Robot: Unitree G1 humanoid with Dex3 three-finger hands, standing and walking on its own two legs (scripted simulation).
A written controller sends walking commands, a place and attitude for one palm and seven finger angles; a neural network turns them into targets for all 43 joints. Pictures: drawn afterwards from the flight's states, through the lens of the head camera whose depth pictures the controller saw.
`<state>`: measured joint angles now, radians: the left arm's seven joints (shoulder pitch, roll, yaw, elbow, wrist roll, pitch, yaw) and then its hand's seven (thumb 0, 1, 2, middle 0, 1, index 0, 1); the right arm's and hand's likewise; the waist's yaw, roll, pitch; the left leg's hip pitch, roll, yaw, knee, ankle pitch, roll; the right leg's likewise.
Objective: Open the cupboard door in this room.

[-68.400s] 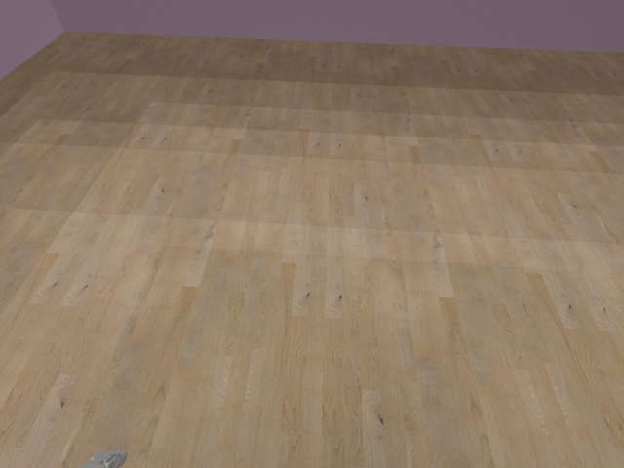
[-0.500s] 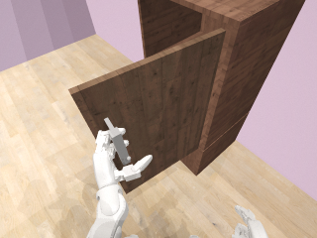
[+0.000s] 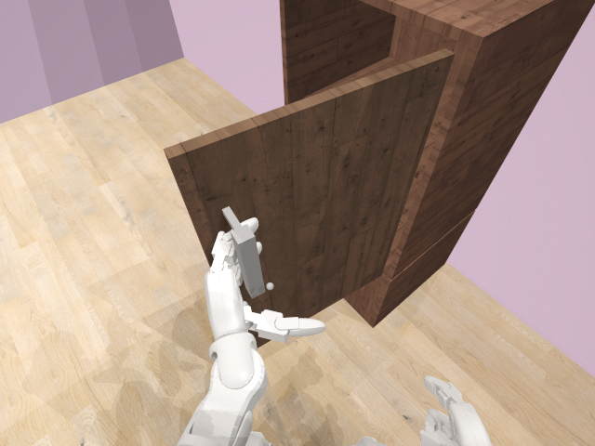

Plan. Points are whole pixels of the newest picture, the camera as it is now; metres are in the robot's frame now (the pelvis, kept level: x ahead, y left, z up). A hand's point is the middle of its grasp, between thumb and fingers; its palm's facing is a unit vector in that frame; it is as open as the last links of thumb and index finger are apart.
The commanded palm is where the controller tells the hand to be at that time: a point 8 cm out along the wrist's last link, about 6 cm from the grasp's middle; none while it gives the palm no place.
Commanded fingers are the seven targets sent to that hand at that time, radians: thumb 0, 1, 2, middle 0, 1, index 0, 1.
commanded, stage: slide the hand sideways off the handle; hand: left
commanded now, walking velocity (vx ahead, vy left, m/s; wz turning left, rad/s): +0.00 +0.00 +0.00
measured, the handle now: (243, 253) +0.35 +0.10 +0.06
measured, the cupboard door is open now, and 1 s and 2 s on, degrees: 82 84 84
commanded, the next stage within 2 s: draw the hand back to the body in 1.20 s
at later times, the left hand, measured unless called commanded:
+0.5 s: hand (255, 324) +0.26 +0.07 +0.06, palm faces -0.12 -0.99 +0.01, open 16.2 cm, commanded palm +0.23 +0.13 +0.06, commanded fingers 0.00 -0.50 0.30 -0.15 -0.30 -0.15 -0.30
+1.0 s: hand (210, 356) +0.22 +0.12 +0.06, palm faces -0.07 -1.00 -0.04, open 16.3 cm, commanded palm +0.19 +0.18 +0.06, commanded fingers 0.00 -0.50 0.30 -0.15 -0.30 -0.15 -0.30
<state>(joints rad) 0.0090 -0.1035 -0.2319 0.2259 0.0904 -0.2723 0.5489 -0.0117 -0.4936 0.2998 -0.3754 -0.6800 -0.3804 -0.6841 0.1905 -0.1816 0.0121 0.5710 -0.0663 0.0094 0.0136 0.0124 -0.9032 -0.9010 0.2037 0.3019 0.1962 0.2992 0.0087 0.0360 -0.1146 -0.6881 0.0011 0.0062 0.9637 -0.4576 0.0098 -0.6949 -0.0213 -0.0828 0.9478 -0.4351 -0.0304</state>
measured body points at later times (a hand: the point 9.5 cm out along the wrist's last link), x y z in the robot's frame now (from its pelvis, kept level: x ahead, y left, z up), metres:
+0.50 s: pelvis +0.01 +0.02 +0.00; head +0.05 +0.01 +0.45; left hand +0.26 +0.13 +0.06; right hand +0.18 -0.21 -0.08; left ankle +0.01 +0.11 -0.68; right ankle +0.02 -0.10 -0.68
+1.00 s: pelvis +0.02 +0.00 -0.01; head +0.07 -0.01 +0.43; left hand +0.22 +0.17 +0.06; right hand +0.20 -0.23 -0.09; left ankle +0.01 +0.11 -0.68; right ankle +0.02 -0.10 -0.68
